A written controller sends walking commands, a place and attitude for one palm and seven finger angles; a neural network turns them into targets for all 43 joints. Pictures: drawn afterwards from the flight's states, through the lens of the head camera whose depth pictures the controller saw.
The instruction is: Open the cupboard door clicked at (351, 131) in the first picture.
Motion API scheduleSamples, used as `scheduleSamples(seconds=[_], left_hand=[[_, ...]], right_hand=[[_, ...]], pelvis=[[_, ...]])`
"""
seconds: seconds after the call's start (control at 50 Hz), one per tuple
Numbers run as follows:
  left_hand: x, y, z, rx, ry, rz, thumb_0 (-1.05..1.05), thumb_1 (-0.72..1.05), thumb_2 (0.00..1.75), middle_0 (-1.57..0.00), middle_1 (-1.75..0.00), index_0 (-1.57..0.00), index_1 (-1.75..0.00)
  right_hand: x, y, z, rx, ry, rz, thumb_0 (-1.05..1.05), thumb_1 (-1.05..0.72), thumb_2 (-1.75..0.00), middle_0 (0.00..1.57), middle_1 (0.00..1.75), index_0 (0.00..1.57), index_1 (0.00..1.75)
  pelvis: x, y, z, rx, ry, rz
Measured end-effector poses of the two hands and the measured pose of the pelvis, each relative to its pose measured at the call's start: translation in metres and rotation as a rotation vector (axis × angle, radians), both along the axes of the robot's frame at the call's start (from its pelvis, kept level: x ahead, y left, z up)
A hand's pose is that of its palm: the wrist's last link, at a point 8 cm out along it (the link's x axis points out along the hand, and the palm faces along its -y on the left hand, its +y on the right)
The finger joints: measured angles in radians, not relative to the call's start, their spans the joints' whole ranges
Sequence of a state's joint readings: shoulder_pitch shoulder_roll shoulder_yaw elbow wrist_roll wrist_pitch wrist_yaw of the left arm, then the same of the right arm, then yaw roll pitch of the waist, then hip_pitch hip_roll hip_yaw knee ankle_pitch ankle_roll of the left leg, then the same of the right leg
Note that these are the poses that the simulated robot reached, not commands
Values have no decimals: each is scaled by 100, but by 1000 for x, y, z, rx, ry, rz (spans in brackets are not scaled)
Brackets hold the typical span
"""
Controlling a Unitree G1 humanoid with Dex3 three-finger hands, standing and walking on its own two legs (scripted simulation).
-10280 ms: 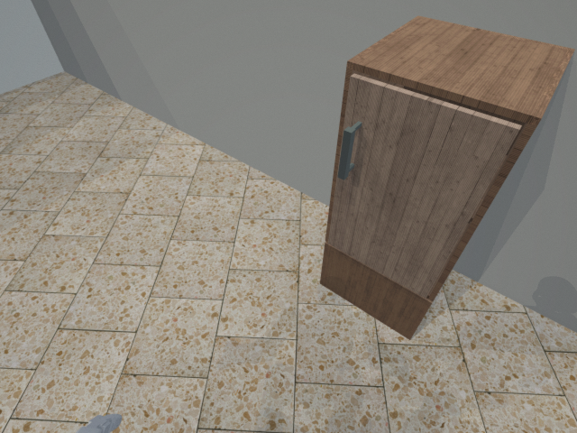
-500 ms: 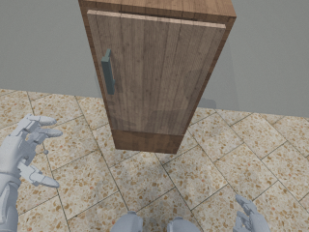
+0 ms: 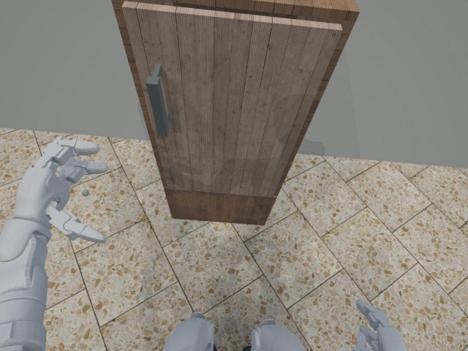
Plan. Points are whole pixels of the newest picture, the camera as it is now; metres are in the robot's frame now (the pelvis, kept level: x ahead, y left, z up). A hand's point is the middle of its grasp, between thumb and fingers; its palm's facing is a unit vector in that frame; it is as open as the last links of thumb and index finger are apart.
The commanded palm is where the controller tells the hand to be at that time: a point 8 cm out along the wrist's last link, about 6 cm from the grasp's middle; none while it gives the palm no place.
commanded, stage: move the hooked fingers beside the handle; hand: left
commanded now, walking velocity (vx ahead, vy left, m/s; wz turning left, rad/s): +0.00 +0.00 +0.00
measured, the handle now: (160, 101) +0.57 +0.17 +0.04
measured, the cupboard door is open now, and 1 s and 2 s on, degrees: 0 0 0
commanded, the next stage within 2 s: none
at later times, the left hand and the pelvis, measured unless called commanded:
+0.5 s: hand (100, 162) +0.41 +0.25 +0.04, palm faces -0.02 -1.00 -0.03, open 14.0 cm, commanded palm +0.39 +0.30 +0.04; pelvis +0.01 -0.02 -0.01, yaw -1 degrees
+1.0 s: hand (110, 133) +0.48 +0.25 +0.04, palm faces -0.02 -1.00 -0.01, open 14.0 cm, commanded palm +0.46 +0.29 +0.04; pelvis +0.00 +0.00 -0.02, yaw -2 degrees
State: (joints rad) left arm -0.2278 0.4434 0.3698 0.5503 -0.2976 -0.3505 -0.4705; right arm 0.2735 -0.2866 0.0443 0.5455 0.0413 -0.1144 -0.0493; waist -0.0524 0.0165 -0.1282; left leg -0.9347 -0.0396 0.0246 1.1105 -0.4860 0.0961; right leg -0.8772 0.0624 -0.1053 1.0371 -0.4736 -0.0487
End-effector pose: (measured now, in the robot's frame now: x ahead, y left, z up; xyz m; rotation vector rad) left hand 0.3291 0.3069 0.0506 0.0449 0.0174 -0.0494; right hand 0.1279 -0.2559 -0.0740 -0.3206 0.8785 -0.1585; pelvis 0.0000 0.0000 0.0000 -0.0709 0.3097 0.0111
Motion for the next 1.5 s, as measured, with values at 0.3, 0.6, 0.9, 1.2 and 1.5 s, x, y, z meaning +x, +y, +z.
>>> scheduleSamples(seconds=[0.3,0.6,0.9,1.2,1.5], left_hand=[[29,3,-7,-5,6,45,-1,-50,30,-30,-120,-30,-120],[71,-5,-3,-21,1,45,-1,-50,30,-30,-120,-30,-120],[111,-3,-12,-39,0,33,-1,-50,30,-30,-120,-30,-120],[154,-10,-13,-48,32,31,-1,-50,30,-30,-120,-30,-120],[177,-12,-27,-38,72,26,-1,-50,30,-30,-120,-30,-120]], right_hand=[[-33,-26,-13,-17,151,-74,1,-90,-90,20,30,20,30],[-49,-28,-19,-6,199,-117,1,-90,-90,20,30,20,30],[-92,-27,-28,-46,342,-167,0,-90,-90,20,30,20,30],[-129,-8,-27,-43,465,-216,0,-90,-90,20,30,20,30],[-147,3,-23,-31,548,-261,0,-90,-90,20,30,21,30]], pelvis=[[7,-13,-3,4,30,-14],[5,-16,-7,6,52,-31],[-2,-8,-18,-15,93,-29],[-1,6,-20,-33,129,-29],[7,12,-20,-43,164,-44]])
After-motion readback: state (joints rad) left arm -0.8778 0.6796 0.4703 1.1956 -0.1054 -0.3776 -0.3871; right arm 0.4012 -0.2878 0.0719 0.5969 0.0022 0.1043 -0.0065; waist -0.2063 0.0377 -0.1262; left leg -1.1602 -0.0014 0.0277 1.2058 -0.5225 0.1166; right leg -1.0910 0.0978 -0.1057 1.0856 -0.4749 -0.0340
